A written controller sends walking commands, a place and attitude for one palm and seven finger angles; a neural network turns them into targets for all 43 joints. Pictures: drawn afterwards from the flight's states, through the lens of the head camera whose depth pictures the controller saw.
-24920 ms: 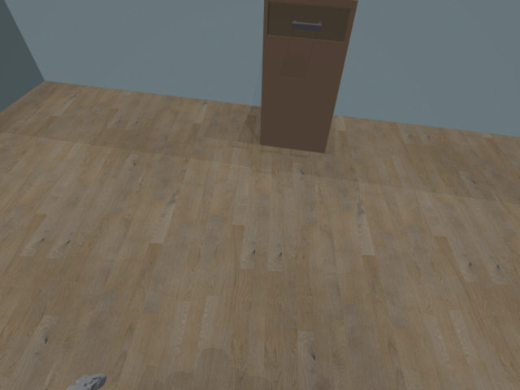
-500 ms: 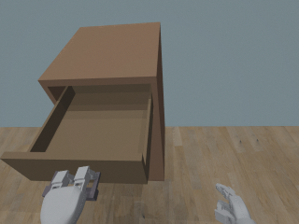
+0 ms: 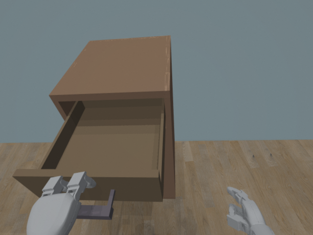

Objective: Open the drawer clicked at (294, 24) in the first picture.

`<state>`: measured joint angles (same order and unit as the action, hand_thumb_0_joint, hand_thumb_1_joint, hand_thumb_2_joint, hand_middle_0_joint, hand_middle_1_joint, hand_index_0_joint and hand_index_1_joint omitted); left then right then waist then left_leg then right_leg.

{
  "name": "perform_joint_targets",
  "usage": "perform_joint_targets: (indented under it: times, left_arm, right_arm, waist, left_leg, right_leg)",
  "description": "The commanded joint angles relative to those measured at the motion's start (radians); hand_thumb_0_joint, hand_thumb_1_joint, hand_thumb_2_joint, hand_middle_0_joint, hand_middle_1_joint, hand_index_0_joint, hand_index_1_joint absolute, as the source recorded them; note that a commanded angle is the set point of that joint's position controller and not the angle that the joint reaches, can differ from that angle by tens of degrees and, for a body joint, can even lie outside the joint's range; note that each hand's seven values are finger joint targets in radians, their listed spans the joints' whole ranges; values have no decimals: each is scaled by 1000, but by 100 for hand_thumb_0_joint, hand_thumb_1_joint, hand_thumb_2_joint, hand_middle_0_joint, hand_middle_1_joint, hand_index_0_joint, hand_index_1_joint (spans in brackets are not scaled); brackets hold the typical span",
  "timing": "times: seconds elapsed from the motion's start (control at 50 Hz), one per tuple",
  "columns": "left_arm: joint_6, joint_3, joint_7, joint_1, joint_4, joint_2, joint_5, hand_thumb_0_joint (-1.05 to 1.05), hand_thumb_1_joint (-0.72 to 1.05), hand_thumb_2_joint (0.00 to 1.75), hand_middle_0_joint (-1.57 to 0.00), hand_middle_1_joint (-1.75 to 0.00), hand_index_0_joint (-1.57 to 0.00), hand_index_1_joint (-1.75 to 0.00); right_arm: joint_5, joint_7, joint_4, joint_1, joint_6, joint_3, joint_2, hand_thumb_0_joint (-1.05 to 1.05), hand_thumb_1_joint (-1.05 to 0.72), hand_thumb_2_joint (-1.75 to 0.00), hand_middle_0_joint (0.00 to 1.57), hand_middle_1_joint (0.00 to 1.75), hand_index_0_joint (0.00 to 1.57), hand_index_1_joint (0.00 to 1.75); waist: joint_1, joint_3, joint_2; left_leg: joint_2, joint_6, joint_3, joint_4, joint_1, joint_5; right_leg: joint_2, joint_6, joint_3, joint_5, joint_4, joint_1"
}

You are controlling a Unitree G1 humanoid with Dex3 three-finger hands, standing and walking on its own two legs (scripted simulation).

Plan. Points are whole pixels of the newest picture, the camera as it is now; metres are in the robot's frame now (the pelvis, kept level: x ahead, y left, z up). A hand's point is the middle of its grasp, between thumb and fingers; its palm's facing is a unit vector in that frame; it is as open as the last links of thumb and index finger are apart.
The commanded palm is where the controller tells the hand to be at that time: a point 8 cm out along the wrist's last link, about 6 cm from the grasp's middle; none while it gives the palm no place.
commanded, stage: lift the hand off the handle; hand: left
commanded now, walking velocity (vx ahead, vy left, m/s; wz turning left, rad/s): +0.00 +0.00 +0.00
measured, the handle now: (88, 202) +0.19 +0.21 +0.01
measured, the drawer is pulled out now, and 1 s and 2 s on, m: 0.28 0.28 0.28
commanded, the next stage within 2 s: draw the hand back to the body in 0.64 s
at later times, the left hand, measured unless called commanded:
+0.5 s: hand (61, 198) +0.15 +0.20 +0.14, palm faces +0.17 -0.22 -0.96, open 13.9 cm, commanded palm +0.10 +0.19 +0.21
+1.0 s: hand (49, 204) +0.13 +0.21 +0.15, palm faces +0.14 -0.16 -0.98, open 13.9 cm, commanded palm +0.10 +0.21 +0.21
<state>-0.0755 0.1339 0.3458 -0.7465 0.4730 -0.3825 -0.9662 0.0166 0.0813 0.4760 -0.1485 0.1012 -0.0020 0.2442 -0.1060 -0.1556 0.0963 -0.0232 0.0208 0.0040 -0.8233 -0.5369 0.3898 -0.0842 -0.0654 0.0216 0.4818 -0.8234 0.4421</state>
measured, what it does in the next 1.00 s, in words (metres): stands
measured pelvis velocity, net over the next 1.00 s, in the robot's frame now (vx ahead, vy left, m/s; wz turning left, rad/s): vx -0.02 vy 0.01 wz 0.00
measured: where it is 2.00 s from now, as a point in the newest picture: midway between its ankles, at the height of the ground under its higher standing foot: outside the picture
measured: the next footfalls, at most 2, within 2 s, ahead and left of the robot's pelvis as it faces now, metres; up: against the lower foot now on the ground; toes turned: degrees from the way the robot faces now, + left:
none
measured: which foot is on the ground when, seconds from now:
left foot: down 0.00-1.00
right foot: down 0.00-1.00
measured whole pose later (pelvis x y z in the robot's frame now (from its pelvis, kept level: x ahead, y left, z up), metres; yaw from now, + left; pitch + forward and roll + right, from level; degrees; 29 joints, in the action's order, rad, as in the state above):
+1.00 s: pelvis -0.02 +0.01 +0.02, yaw +0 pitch -1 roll -1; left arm -0.18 0.07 0.09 -0.62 0.66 -0.47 -0.88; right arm -0.03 0.07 0.48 -0.15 0.12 0.05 0.25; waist -0.11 -0.09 0.13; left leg -0.01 0.03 0.00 -0.64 -0.33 0.28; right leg -0.09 -0.05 0.03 0.35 -0.61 0.23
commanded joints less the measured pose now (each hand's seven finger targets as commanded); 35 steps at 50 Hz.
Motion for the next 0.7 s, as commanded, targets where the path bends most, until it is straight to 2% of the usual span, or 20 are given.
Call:
perform_joint_targets:
  times: [0.0,0.02,0.06,0.08,0.16,0.18,0.26,0.28,0.36,0.38,0.42,0.46,0.5,0.52,0.54,0.56,0.58,0.6,0.66,0.68]
  left_arm:
    - [-5,-43,-2,36,269,-83,10,0,-50,30,-30,-120,-30,-120]
    - [-7,-64,-10,59,276,-114,5,0,-50,30,-30,-120,-30,-120]
    - [-23,-57,-31,47,279,-105,9,0,-50,30,-30,-120,-30,-120]
    - [-23,-52,-40,82,290,-112,-7,0,-50,30,-30,-120,-30,-120]
    - [-46,-16,-75,98,347,-88,-7,0,-50,30,-30,-120,-30,-120]
    - [-50,-30,-82,107,345,-110,-16,0,-50,30,-30,-120,-30,-120]
    - [-75,-48,-102,126,381,-120,-4,0,-50,30,-30,-120,-30,-120]
    - [-78,-41,-111,108,380,-114,-5,0,-50,30,-30,-120,-30,-120]
    - [-105,-70,-138,105,434,-138,28,0,-50,30,-30,-120,-30,-120]
    - [-109,-51,-151,80,421,-126,31,0,-50,30,-30,-120,-30,-120]
    - [-114,-69,-170,107,438,-147,47,0,-50,30,-30,-120,-30,-120]
    - [-126,-63,-185,150,490,-146,58,0,-50,30,-30,-120,-30,-120]
    - [-121,-63,-197,179,499,-157,53,0,-50,30,-30,-120,-30,-120]
    - [-121,-48,-206,171,491,-144,57,0,-50,30,-30,-120,-30,-120]
    - [-119,-53,-209,175,476,-145,52,0,-50,30,-30,-120,-30,-120]
    - [-123,-47,-216,171,470,-126,58,0,-50,30,-30,-120,-30,-120]
    - [-118,-24,-224,141,438,-108,53,0,-50,30,-30,-120,-30,-120]
    - [-113,-47,-228,170,429,-129,61,0,-50,30,-30,-120,-30,-120]
    - [-109,-59,-227,227,441,-137,57,0,-50,30,-30,-120,-30,-120]
    - [-104,-45,-227,210,439,-126,48,0,-50,30,-30,-120,-30,-120]
  right_arm:
    - [-16,-5,-191,166,-54,-23,73,0,-90,-90,20,30,20,30]
    - [-11,-6,-190,160,-53,-18,76,0,-90,-90,20,30,20,30]
    - [-24,-10,-201,182,-54,-10,73,0,-90,-90,20,30,20,30]
    - [-17,-6,-195,160,-54,-5,69,0,-90,-90,20,30,20,30]
    - [-33,2,-213,186,-54,-1,63,0,-90,-90,20,30,20,30]
    - [-30,5,-205,157,-56,2,58,0,-90,-90,20,30,20,30]
    - [-45,7,-218,198,-48,10,59,0,-90,-90,20,30,20,30]
    - [-42,11,-214,175,-49,11,54,0,-90,-90,20,30,20,30]
    - [-58,13,-230,221,-38,17,63,0,-90,-90,20,30,20,30]
    - [-57,16,-224,197,-37,18,56,0,-90,-90,20,30,20,30]
    - [-60,11,-221,207,-27,14,64,0,-90,-90,20,30,20,30]
    - [-67,13,-237,241,-27,23,68,0,-90,-90,20,30,20,30]
    - [-65,8,-226,215,-25,18,68,0,-90,-90,20,30,20,30]
    - [-61,7,-228,213,-22,18,67,0,-90,-90,20,30,20,30]
    - [-62,8,-225,210,-24,19,66,0,-90,-90,20,30,20,30]
    - [-69,12,-227,232,-28,23,65,0,-90,-90,20,30,20,30]
    - [-62,14,-220,194,-28,23,56,0,-90,-90,20,30,20,30]
    - [-67,12,-213,207,-23,20,62,0,-90,-90,20,30,20,30]
    - [-66,8,-219,238,-23,24,63,0,-90,-90,20,30,20,30]
    - [-58,9,-222,207,-26,24,57,0,-90,-90,20,30,20,30]
  waist:
    - [22,-21,-83]
    - [18,-42,-104]
    - [12,-4,-95]
    - [11,-23,-98]
    - [-2,-15,-36]
    - [-5,-26,-61]
    - [-13,-21,-40]
    - [-17,-28,-54]
    - [-19,-32,-41]
    - [-19,-18,-67]
    - [-12,15,-70]
    - [-10,12,-47]
    - [-5,18,-48]
    - [-8,36,-45]
    - [-6,43,-63]
    - [-6,49,-47]
    - [-7,60,-67]
    - [-2,79,-81]
    - [-7,68,-56]
    - [-13,46,-64]
  left_leg:
    - [18,37,-23,71,244,-280]
    - [19,37,-21,73,257,-285]
    - [29,36,-27,94,257,-261]
    - [30,34,-23,94,275,-270]
    - [47,30,-32,126,301,-286]
    - [48,29,-26,124,306,-296]
    - [56,24,-33,153,307,-306]
    - [58,25,-29,157,306,-317]
    - [62,23,-29,175,312,-338]
    - [61,24,-23,180,305,-336]
    - [61,24,-19,195,306,-319]
    - [67,25,-25,204,324,-306]
    - [70,24,-21,211,336,-303]
    - [67,26,-23,221,334,-294]
    - [69,23,-20,224,336,-282]
    - [71,22,-29,232,345,-272]
    - [69,24,-19,236,338,-271]
    - [72,19,-18,245,331,-256]
    - [68,18,-17,255,340,-219]
    - [63,21,-11,253,341,-223]
  right_leg:
    - [59,26,42,-311,211,110]
    - [60,31,37,-295,217,114]
    - [56,24,45,-264,236,110]
    - [60,28,31,-230,231,120]
    - [50,17,14,-204,233,103]
    - [53,20,1,-192,230,102]
    - [47,16,1,-227,236,55]
    - [49,19,-19,-227,228,45]
    - [49,22,-5,-286,246,-4]
    - [52,29,-24,-277,245,-6]
    - [52,33,-18,-277,275,-8]
    - [53,31,-5,-256,288,-11]
    - [57,34,-7,-232,300,0]
    - [54,34,-22,-219,305,-3]
    - [55,36,-16,-196,312,5]
    - [46,28,-7,-186,314,0]
    - [51,33,-33,-169,310,-1]
    - [52,34,-20,-163,328,2]
    - [46,29,0,-127,341,-11]
    - [52,31,-20,-122,335,-20]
